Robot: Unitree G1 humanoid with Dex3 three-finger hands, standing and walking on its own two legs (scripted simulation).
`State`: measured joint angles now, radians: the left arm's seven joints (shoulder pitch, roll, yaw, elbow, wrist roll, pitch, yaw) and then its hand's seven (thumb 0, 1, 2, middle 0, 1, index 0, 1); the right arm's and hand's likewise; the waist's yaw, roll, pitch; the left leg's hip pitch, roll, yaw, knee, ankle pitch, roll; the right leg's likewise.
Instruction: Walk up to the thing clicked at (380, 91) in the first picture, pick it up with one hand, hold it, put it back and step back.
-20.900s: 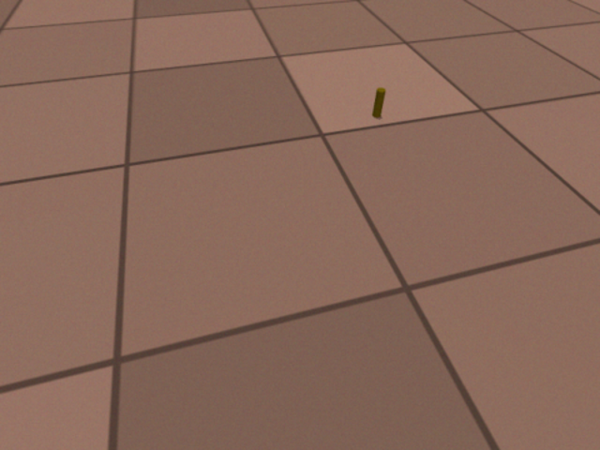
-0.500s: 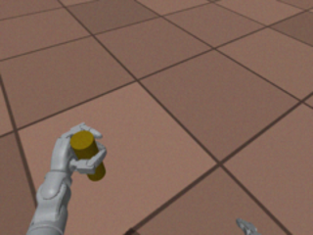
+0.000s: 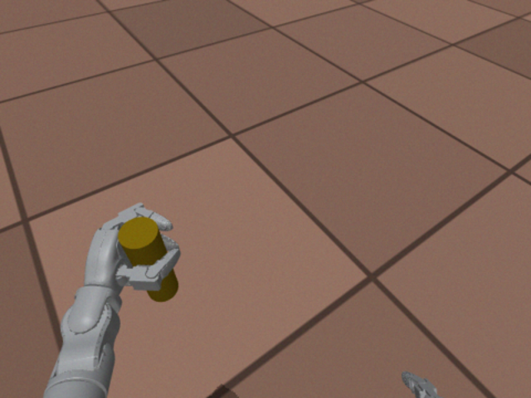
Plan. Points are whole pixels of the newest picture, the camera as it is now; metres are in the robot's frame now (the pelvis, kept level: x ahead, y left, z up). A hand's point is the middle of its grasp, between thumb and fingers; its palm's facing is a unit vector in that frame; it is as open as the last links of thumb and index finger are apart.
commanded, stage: hold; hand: left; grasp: from the side
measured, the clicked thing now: (152, 263) +0.33 +0.17 +0.02
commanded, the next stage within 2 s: crouch in 0.40 s
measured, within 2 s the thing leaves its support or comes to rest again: neither
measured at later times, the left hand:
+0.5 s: hand (153, 256) +0.33 +0.16 +0.05, palm faces -0.04 -1.00 -0.02, open 7.0 cm
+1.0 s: hand (173, 290) +0.34 +0.16 -0.09, palm faces -0.03 -1.00 +0.00, open 7.0 cm
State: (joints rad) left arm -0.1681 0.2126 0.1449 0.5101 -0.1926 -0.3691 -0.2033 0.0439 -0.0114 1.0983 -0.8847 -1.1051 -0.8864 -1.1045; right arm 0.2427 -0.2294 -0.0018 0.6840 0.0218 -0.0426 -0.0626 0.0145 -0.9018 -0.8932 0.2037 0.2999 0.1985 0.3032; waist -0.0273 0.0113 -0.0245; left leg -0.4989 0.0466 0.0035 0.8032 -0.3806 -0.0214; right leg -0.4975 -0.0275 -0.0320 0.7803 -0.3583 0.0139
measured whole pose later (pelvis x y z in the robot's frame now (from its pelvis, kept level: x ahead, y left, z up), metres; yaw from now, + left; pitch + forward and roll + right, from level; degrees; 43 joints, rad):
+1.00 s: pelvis -0.03 +0.00 -0.08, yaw +0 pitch +20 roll -1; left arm -0.34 0.23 0.22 0.84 -0.16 -0.66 -0.23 0.04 -0.01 1.10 -0.89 -1.10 -0.89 -1.10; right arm 0.21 -0.26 -0.02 0.67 -0.03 -0.09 0.00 0.01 -0.88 -0.89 0.20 0.30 0.20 0.30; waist -0.08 -0.02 -0.12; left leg -1.10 0.04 -0.03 1.28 -0.52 -0.03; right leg -1.09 -0.04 -0.04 1.25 -0.50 0.01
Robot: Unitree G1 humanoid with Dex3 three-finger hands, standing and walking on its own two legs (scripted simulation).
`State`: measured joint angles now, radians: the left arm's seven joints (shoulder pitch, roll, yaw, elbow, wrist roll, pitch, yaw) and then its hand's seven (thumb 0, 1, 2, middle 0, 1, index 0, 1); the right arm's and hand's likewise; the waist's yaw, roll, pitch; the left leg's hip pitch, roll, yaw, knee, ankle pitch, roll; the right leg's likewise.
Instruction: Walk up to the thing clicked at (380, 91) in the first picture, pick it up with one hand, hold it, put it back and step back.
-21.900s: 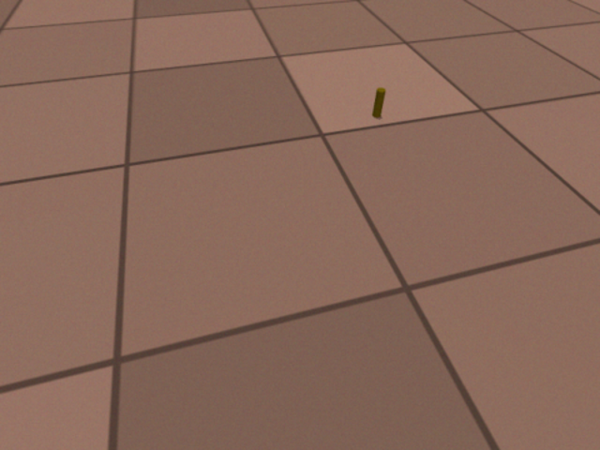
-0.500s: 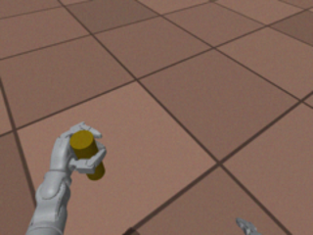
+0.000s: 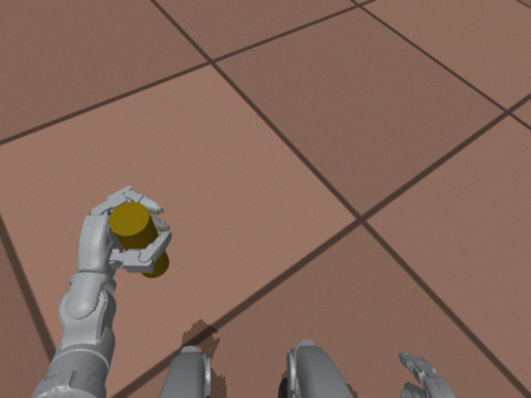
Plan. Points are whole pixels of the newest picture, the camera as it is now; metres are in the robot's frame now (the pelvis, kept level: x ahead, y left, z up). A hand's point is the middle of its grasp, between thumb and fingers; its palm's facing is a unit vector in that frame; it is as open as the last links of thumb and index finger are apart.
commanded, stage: crouch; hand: left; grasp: from the side
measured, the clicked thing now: (143, 244) +0.37 +0.17 -0.04
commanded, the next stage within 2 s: lower in 1.38 s
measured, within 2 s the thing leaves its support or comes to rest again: neither
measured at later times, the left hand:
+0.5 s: hand (169, 272) +0.39 +0.17 -0.26, palm faces +0.02 -1.00 -0.03, open 7.0 cm
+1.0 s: hand (175, 273) +0.43 +0.18 -0.37, palm faces +0.02 -1.00 -0.01, open 7.0 cm
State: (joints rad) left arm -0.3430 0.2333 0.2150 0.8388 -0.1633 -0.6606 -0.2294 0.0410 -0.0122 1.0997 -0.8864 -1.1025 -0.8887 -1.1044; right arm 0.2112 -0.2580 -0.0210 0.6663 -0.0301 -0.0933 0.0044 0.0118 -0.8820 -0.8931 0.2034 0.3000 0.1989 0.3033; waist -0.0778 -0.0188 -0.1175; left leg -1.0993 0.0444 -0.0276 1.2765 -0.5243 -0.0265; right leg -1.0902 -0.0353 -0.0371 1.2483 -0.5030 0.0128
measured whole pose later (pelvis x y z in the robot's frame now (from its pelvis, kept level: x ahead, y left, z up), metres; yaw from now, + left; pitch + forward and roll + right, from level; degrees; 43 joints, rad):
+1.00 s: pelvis -0.06 +0.01 -0.32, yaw -4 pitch +29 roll -6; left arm -0.76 0.46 0.45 1.20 -0.04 -0.79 -0.19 0.04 -0.02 1.11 -0.89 -1.09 -0.90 -1.10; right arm 0.12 -0.28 0.09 0.74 -0.15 0.00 0.11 0.01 -0.91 -0.90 0.20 0.30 0.20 0.30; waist -0.20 -0.04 -0.03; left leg -2.22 0.02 -0.13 2.39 -0.68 -0.03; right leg -2.18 -0.03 -0.05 2.31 -0.64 0.03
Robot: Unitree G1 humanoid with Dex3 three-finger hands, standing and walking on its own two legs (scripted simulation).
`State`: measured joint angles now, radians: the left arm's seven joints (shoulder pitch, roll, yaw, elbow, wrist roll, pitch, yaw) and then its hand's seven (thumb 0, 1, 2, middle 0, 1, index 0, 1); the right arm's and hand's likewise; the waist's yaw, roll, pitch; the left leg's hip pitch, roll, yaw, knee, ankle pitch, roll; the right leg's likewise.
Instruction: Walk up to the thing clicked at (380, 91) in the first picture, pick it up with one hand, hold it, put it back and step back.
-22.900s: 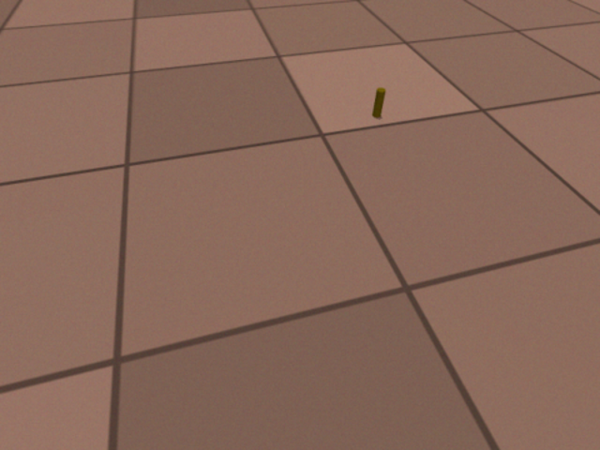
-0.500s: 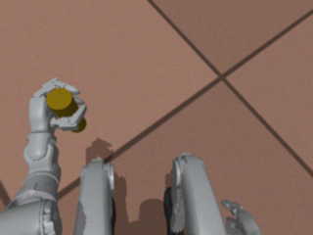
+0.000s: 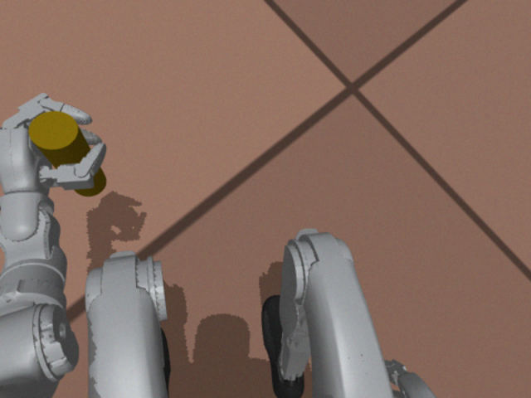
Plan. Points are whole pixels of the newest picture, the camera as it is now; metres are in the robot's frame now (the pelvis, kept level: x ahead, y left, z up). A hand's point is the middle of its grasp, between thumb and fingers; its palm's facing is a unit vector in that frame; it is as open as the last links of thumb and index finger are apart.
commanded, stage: crouch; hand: left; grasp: from the side
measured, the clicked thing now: (74, 160) +0.47 +0.22 -0.09
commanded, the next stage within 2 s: lower in 0.38 s
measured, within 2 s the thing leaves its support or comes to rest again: neither
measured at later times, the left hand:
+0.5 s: hand (81, 159) +0.48 +0.21 -0.11, palm faces +0.07 -1.00 -0.03, open 7.0 cm
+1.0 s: hand (94, 170) +0.49 +0.21 -0.17, palm faces +0.09 -1.00 -0.02, open 7.0 cm
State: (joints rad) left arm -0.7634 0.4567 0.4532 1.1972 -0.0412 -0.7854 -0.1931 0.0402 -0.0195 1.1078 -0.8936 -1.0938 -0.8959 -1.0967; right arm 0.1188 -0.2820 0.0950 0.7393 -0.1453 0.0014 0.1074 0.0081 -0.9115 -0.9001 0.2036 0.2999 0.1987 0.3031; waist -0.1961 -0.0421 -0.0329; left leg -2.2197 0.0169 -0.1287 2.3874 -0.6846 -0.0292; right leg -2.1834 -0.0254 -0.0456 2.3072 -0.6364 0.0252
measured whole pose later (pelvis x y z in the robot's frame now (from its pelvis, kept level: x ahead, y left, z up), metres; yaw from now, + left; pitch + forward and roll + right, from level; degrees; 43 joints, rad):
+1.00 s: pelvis -0.01 +0.01 -0.04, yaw -6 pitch +20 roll -14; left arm -0.80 0.73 0.41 1.38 -0.04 -0.95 -0.10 0.04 -0.03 1.12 -0.90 -1.09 -0.90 -1.09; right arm -0.05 -0.35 0.36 0.63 -0.28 0.02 0.14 0.00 -0.91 -0.90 0.20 0.30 0.20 0.30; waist -0.28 -0.18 0.21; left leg -2.25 -0.01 -0.29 2.59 -0.70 -0.03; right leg -2.14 0.00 -0.17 2.39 -0.61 0.06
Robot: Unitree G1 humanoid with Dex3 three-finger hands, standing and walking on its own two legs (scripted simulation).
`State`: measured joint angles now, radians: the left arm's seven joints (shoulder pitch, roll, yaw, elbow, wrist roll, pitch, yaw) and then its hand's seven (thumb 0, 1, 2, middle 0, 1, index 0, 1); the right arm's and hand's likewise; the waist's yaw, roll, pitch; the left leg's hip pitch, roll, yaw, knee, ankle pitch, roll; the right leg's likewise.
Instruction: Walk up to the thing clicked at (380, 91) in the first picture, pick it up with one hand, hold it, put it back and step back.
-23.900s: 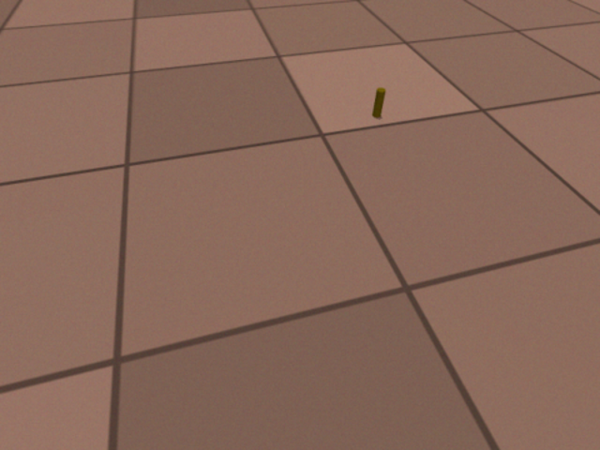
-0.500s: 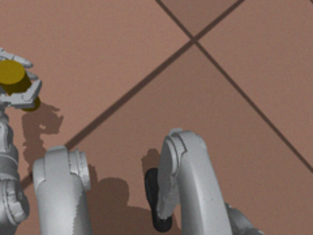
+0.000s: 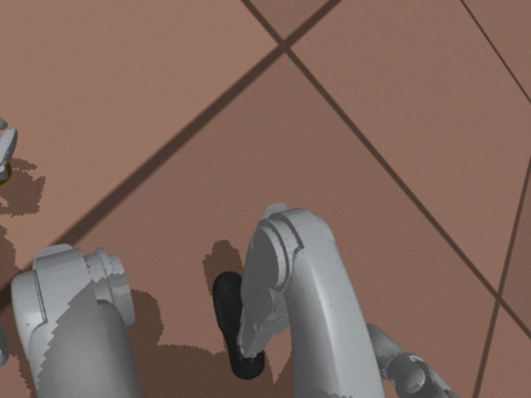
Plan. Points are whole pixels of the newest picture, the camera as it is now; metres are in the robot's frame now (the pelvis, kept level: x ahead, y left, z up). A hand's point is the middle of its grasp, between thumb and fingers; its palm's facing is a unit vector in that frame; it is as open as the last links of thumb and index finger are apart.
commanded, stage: lower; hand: left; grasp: from the side
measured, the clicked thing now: out of the picture +0.47 +0.26 -0.16
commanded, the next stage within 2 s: loosen in 0.76 s
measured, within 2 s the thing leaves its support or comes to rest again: rests again in 1.12 s
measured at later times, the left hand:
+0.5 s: hand out of the picture +0.47 +0.25 -0.16, palm faces +0.21 -0.98 -0.04, open 7.0 cm
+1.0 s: hand out of the picture +0.47 +0.25 -0.17, palm faces +0.22 -0.97 -0.02, open 6.9 cm
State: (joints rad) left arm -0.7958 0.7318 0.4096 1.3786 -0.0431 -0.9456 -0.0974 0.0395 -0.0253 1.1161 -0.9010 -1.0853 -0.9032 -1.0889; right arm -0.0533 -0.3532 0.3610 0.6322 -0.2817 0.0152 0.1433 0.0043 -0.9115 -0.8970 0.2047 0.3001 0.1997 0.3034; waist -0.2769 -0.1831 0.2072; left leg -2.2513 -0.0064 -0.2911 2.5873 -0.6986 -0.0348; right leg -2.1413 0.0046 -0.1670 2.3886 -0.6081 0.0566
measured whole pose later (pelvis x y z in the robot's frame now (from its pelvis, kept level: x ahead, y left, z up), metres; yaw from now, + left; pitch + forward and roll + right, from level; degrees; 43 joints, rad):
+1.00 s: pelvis -0.01 +0.01 +0.00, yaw -4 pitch +15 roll -18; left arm -0.79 0.88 0.40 1.51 -0.04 -1.07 0.00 0.03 0.00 1.08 -0.90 -1.07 -0.90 -1.07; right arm -0.14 -0.37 0.52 0.57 -0.36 0.03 0.14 0.00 -0.90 -0.89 0.21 0.30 0.20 0.30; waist -0.31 -0.26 0.30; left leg -2.22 0.00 -0.38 2.63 -0.71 -0.03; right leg -2.08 0.04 -0.24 2.35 -0.58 0.08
